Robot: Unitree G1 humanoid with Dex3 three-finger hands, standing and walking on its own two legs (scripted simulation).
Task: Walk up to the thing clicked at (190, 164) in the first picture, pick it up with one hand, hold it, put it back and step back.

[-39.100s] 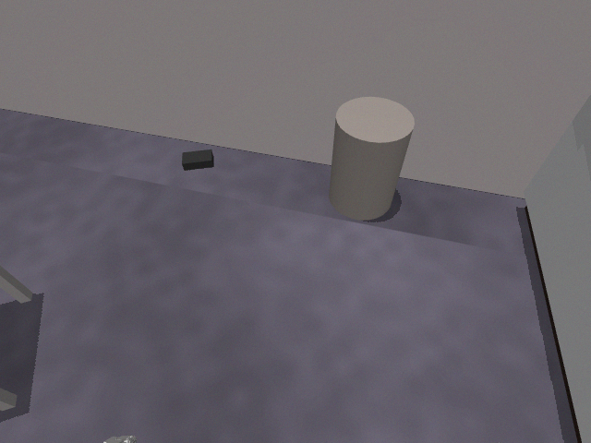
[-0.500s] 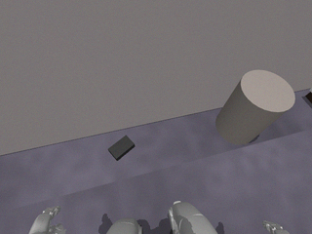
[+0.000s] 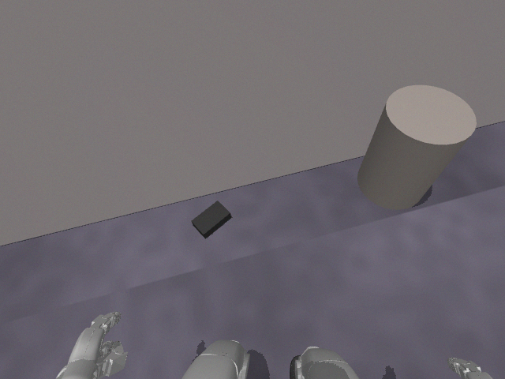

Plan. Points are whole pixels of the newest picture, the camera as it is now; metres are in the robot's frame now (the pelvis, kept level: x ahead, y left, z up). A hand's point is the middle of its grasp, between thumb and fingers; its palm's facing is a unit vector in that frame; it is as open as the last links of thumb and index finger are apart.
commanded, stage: step back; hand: left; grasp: from above
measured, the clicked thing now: (211, 219) +0.72 +0.26 -0.74
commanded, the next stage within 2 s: stand in 2.00 s
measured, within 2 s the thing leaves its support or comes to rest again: neither
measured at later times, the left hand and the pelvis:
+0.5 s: hand out of the picture -0.10 +0.27 -0.16, palm faces -0.04 -0.91 -0.41, open 7.4 cm; pelvis -0.18 -0.02 -0.01, yaw -2 degrees
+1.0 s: hand out of the picture -0.25 +0.24 -0.15, palm faces +0.05 -0.92 -0.40, open 7.4 cm; pelvis -0.35 -0.03 -0.01, yaw +4 degrees
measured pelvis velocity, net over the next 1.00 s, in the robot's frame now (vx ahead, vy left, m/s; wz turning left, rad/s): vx -0.35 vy -0.03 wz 0.07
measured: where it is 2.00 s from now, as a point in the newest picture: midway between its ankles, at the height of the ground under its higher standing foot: outside the picture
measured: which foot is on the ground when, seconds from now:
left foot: up 0.00-0.10, down 0.12-0.56, up 0.58-0.86, down 0.88-1.00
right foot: down 0.00-0.14, up 0.16-0.50, down 0.52-0.90, up 0.92-1.00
